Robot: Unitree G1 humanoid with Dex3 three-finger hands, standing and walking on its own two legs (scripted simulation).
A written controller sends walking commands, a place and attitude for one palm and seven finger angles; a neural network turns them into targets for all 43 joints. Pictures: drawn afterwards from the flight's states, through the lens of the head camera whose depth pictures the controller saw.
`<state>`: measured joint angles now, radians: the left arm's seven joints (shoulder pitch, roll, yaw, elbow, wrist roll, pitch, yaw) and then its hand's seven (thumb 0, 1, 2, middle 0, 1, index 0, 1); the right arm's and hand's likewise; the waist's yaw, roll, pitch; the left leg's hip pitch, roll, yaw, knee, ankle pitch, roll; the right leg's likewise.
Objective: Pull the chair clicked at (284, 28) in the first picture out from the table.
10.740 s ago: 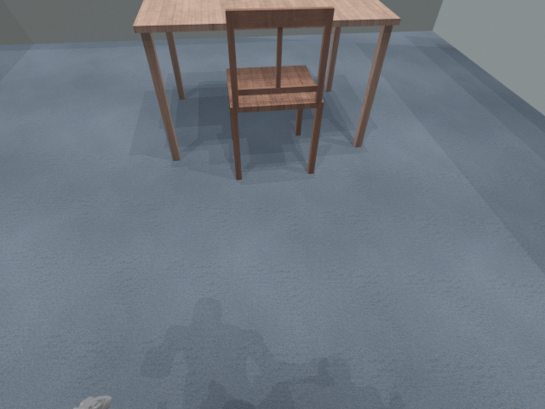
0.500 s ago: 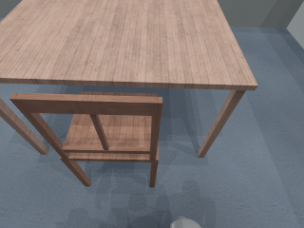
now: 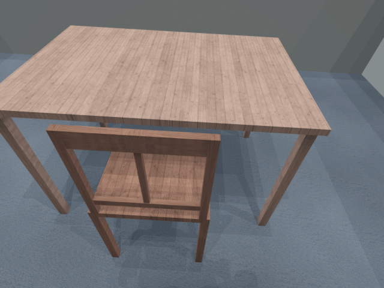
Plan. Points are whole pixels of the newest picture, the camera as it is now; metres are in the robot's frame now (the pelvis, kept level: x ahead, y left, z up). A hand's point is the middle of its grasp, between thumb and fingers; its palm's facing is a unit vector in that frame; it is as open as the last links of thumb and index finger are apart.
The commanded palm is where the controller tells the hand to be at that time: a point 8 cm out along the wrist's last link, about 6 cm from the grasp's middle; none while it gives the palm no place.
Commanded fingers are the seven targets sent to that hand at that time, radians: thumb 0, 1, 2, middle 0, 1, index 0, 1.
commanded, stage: come to a stop and stand still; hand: left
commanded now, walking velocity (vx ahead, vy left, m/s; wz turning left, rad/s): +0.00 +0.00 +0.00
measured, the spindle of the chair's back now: (142, 178) +0.44 +0.18 -0.10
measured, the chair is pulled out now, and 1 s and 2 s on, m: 0.00 0.00 0.00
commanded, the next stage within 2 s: look again from close up in 0.38 s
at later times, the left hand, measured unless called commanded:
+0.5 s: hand out of the picture +0.00 +0.19 -0.15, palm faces +0.00 -0.97 -0.23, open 7.4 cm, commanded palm none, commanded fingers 0.00 0.90 0.90 -0.20 -0.30 -0.20 -0.30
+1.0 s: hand out of the picture +0.03 +0.17 -0.15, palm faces -0.01 -0.97 -0.23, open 7.3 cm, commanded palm none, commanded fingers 0.00 0.90 0.90 -0.20 -0.30 -0.20 -0.30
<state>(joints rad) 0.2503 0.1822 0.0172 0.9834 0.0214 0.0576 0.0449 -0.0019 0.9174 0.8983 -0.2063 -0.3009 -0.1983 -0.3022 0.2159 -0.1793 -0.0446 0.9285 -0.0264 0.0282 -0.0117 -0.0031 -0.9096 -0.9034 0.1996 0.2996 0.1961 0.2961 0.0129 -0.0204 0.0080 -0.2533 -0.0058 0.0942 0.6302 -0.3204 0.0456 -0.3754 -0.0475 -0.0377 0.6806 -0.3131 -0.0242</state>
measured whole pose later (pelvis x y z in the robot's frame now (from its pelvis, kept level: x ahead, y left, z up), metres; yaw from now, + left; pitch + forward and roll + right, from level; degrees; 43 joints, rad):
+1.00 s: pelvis +0.02 +0.00 +0.02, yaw -1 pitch +0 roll +1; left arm 0.29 0.15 -0.03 1.10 0.01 -0.02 0.04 0.01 0.92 0.90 -0.20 -0.30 -0.20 -0.30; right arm 0.28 -0.16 0.02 1.12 -0.02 -0.03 -0.02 0.00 -0.92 -0.90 0.20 0.30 0.20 0.30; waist 0.00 0.02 0.01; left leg -0.15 -0.03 0.11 0.37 -0.22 0.04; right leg -0.17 0.02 -0.02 0.43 -0.26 -0.04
